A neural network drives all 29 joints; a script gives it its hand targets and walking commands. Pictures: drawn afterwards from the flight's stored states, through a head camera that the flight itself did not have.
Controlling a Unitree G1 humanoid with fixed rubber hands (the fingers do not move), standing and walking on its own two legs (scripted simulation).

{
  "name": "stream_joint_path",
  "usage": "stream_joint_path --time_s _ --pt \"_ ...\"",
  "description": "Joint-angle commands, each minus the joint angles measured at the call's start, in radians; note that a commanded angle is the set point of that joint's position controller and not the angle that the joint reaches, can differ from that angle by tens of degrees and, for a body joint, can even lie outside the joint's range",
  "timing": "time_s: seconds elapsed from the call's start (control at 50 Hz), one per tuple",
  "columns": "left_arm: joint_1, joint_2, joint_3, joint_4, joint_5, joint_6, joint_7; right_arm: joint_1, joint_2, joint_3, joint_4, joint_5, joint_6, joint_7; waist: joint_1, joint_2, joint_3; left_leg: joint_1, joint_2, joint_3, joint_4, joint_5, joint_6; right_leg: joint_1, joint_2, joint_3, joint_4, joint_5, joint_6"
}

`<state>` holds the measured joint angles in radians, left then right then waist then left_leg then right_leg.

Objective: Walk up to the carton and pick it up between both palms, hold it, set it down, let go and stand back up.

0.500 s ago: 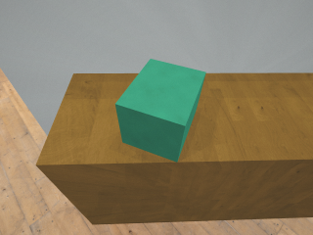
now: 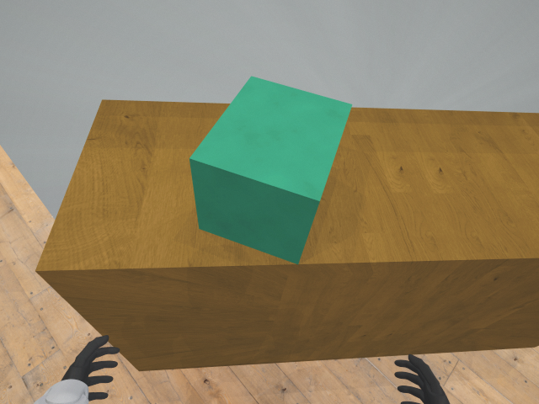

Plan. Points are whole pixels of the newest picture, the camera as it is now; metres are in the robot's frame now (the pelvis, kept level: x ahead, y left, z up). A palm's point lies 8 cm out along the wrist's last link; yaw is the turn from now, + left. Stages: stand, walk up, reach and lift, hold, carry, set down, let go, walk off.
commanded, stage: reach and lift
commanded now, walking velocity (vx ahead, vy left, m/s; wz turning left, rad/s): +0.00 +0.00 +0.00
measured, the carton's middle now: (274, 167) +0.49 -0.02 +0.05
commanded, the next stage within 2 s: none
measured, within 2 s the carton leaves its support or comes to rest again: neither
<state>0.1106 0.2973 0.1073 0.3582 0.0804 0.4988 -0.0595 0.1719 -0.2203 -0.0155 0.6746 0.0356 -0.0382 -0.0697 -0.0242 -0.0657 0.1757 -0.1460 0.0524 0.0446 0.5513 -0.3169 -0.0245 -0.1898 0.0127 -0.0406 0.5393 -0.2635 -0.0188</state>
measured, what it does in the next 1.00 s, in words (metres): stands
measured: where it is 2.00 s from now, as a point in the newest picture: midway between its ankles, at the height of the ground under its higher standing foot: outside the picture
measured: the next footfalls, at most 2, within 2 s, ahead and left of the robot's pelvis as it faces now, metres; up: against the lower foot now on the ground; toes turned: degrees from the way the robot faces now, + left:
none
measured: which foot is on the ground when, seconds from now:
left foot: down 0.00-1.00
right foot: down 0.00-1.00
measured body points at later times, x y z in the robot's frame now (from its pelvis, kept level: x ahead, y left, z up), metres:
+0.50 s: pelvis +0.01 +0.04 +0.01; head +0.01 +0.03 +0.46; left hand +0.19 +0.27 -0.04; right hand +0.15 -0.19 -0.05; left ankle -0.01 +0.13 -0.73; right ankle +0.02 -0.10 -0.73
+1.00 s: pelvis +0.01 +0.03 +0.01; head +0.02 +0.05 +0.46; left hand +0.18 +0.29 +0.01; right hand +0.15 -0.16 +0.00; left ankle -0.01 +0.13 -0.73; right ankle +0.02 -0.10 -0.73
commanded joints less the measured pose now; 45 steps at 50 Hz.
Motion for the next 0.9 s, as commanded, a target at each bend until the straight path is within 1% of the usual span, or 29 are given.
stream_joint_path --time_s 0.0,0.06,0.08,0.12,0.16,0.2,0.22,0.24,0.26,0.28,0.3,0.34,0.36,0.4,0.42,0.44,0.58,0.62,0.64,0.66,0.68,0.72,0.76,0.78,0.8,0.82,0.84,0.86,0.88 --pt "-0.028 0.207 0.038 -0.191 -0.011 0.005 0.019 -0.008 -0.146 -0.089 -0.231 -0.035 0.020 0.004 0.025 0.120 -0.146 -0.034 -0.064 0.098 -0.143 0.099 -0.001 0.108 0.020 -0.008 -0.126 0.182 0.028" --pt "-0.015 0.201 0.038 -0.234 -0.053 -0.019 0.026 0.041 -0.123 -0.098 -0.321 -0.017 0.048 0.015 0.015 0.164 -0.113 -0.083 -0.025 0.100 -0.208 0.069 0.003 0.204 0.028 -0.010 -0.134 0.164 0.012" --pt "-0.019 0.174 0.005 -0.260 -0.057 -0.028 0.020 0.043 -0.123 -0.108 -0.339 -0.022 0.053 0.014 0.014 0.140 -0.116 -0.090 -0.011 0.092 -0.205 0.064 0.007 0.195 0.047 -0.014 -0.112 0.175 0.020" --pt "-0.006 0.180 -0.026 -0.276 -0.091 -0.026 0.022 0.061 -0.079 -0.103 -0.391 -0.008 0.073 0.014 0.017 0.149 -0.089 -0.070 -0.038 0.116 -0.223 0.079 0.001 0.187 0.032 -0.007 -0.152 0.173 0.019" --pt "0.005 0.171 -0.023 -0.332 -0.108 -0.052 0.020 0.107 -0.088 -0.112 -0.439 0.001 0.092 0.014 -0.002 0.198 -0.105 -0.147 0.024 0.083 -0.294 0.034 0.017 0.299 0.072 -0.021 -0.103 0.228 0.022" --pt "0.006 0.190 -0.024 -0.335 -0.144 -0.074 0.020 0.082 -0.056 -0.098 -0.527 0.005 0.103 0.006 0.005 0.172 -0.171 -0.155 0.004 0.082 -0.270 0.077 0.015 0.305 0.050 -0.002 -0.100 0.234 0.028" --pt "0.036 0.167 -0.046 -0.337 -0.141 -0.077 0.022 0.121 -0.083 -0.115 -0.536 -0.002 0.110 0.008 -0.026 0.174 -0.149 -0.179 0.052 0.052 -0.318 0.015 0.016 0.350 0.075 -0.023 -0.087 0.245 0.027" --pt "0.056 0.169 -0.030 -0.332 -0.120 -0.085 0.016 0.138 -0.063 -0.101 -0.543 -0.012 0.124 0.000 -0.006 0.189 -0.150 -0.205 0.025 0.088 -0.310 0.021 0.011 0.350 0.064 -0.006 -0.114 0.237 0.028" --pt "0.068 0.167 -0.036 -0.351 -0.125 -0.084 0.016 0.158 -0.092 -0.121 -0.545 -0.003 0.112 -0.004 -0.019 0.200 -0.165 -0.180 0.047 0.054 -0.301 0.115 0.004 0.356 0.079 -0.025 -0.084 0.305 0.029" --pt "0.085 0.172 -0.031 -0.359 -0.146 -0.096 0.012 0.133 -0.065 -0.101 -0.573 0.007 0.117 -0.009 0.008 0.171 -0.164 -0.174 0.027 0.060 -0.293 0.112 -0.002 0.350 0.056 0.004 -0.115 0.273 0.016" --pt "0.094 0.165 -0.037 -0.354 -0.150 -0.101 0.021 0.136 -0.091 -0.126 -0.554 -0.008 0.121 -0.004 -0.005 0.192 -0.164 -0.177 0.044 0.049 -0.298 0.101 -0.012 0.365 0.062 -0.007 -0.107 0.269 0.014" --pt "0.110 0.169 -0.041 -0.376 -0.178 -0.096 0.006 0.131 -0.036 -0.103 -0.608 0.004 0.138 -0.025 0.007 0.128 -0.143 -0.088 0.012 0.066 -0.272 0.246 -0.032 0.284 0.037 0.013 -0.161 0.286 0.012" --pt "0.105 0.164 -0.045 -0.394 -0.182 -0.092 0.012 0.133 -0.047 -0.122 -0.623 0.003 0.140 -0.022 -0.001 0.153 -0.141 -0.076 0.020 0.056 -0.287 0.211 -0.027 0.284 0.043 0.013 -0.163 0.255 0.017" --pt "0.142 0.174 -0.009 -0.356 -0.153 -0.079 -0.003 0.144 -0.010 -0.075 -0.717 -0.002 0.161 -0.049 0.048 0.059 -0.136 -0.063 -0.010 0.085 -0.265 0.221 -0.012 0.308 0.025 0.025 -0.180 0.287 0.033" --pt "0.118 0.180 -0.003 -0.307 -0.149 -0.070 -0.008 0.134 -0.003 -0.083 -0.699 -0.014 0.179 -0.058 0.041 0.027 -0.073 -0.054 -0.009 0.087 -0.290 0.191 -0.001 0.252 0.032 0.017 -0.193 0.244 0.047" --pt "0.157 0.157 -0.045 -0.353 -0.188 -0.077 -0.012 0.159 0.002 -0.071 -0.750 0.002 0.181 -0.067 0.050 0.004 -0.121 -0.019 -0.014 0.089 -0.263 0.260 -0.006 0.264 0.023 0.016 -0.189 0.319 0.051" --pt "0.158 0.208 0.037 -0.455 -0.173 -0.115 -0.032 0.241 0.055 -0.029 -0.841 0.037 0.211 -0.096 0.067 0.107 -0.142 -0.005 -0.016 0.094 -0.279 0.288 -0.009 0.293 0.000 0.055 -0.209 0.352 0.048" --pt "0.171 0.200 0.012 -0.480 -0.198 -0.129 -0.038 0.274 0.096 -0.012 -0.847 0.042 0.225 -0.111 0.045 0.102 -0.134 0.008 -0.019 0.091 -0.286 0.290 -0.002 0.274 -0.003 0.058 -0.218 0.392 0.055" --pt "0.143 0.243 0.024 -0.526 -0.206 -0.135 -0.043 0.273 0.085 0.002 -0.903 0.043 0.230 -0.125 0.049 0.119 -0.168 0.015 -0.012 0.082 -0.282 0.271 -0.006 0.307 -0.010 0.071 -0.227 0.350 0.051" --pt "0.162 0.243 0.021 -0.533 -0.213 -0.149 -0.047 0.295 0.119 0.011 -0.913 0.047 0.222 -0.140 0.049 0.091 -0.181 0.015 -0.020 0.083 -0.270 0.267 -0.003 0.291 -0.013 0.071 -0.222 0.390 0.061" --pt "0.153 0.271 0.022 -0.592 -0.231 -0.159 -0.052 0.311 0.122 0.018 -0.931 0.051 0.236 -0.146 0.047 0.113 -0.164 0.047 -0.032 0.082 -0.265 0.282 -0.009 0.257 -0.023 0.081 -0.229 0.408 0.070" --pt "0.190 0.262 0.046 -0.577 -0.208 -0.155 -0.060 0.340 0.130 0.023 -0.942 0.060 0.249 -0.157 0.067 0.160 -0.150 0.025 -0.026 0.082 -0.285 0.232 0.000 0.277 -0.035 0.093 -0.252 0.356 0.047" --pt "0.195 0.293 0.056 -0.598 -0.214 -0.159 -0.068 0.362 0.155 0.043 -0.976 0.062 0.261 -0.176 0.052 0.177 -0.108 -0.003 -0.019 0.079 -0.293 0.214 0.001 0.256 -0.040 0.086 -0.245 0.357 0.054" --pt "0.206 0.295 0.038 -0.639 -0.242 -0.178 -0.069 0.391 0.142 0.045 -0.998 0.058 0.259 -0.183 0.043 0.171 -0.128 -0.005 -0.013 0.068 -0.278 0.223 0.002 0.288 -0.035 0.088 -0.239 0.349 0.044" --pt "0.217 0.297 0.069 -0.658 -0.234 -0.190 -0.077 0.390 0.130 0.018 -1.005 0.040 0.247 -0.193 0.066 0.164 -0.119 0.003 -0.011 0.078 -0.283 0.248 -0.001 0.273 -0.035 0.083 -0.248 0.361 0.050" --pt "0.212 0.290 0.026 -0.680 -0.267 -0.190 -0.074 0.382 0.144 0.011 -1.033 0.049 0.246 -0.199 0.046 0.174 -0.137 0.018 -0.007 0.066 -0.270 0.256 -0.011 0.270 -0.025 0.082 -0.247 0.353 0.039" --pt "0.228 0.305 0.067 -0.686 -0.259 -0.207 -0.080 0.397 0.141 0.009 -1.061 0.038 0.253 -0.206 0.070 0.179 -0.126 -0.022 0.010 0.071 -0.286 0.213 -0.002 0.297 -0.037 0.084 -0.248 0.305 0.031" --pt "0.236 0.295 0.050 -0.634 -0.253 -0.185 -0.092 0.403 0.157 0.018 -1.002 0.043 0.261 -0.213 0.061 0.199 -0.082 -0.007 -0.005 0.068 -0.280 0.203 0.000 0.271 -0.039 0.088 -0.258 0.311 0.037" --pt "0.240 0.302 0.056 -0.657 -0.264 -0.194 -0.086 0.396 0.134 0.003 -1.084 0.044 0.254 -0.215 0.070 0.189 -0.106 -0.053 0.021 0.056 -0.306 0.154 0.009 0.324 -0.017 0.082 -0.249 0.279 0.025"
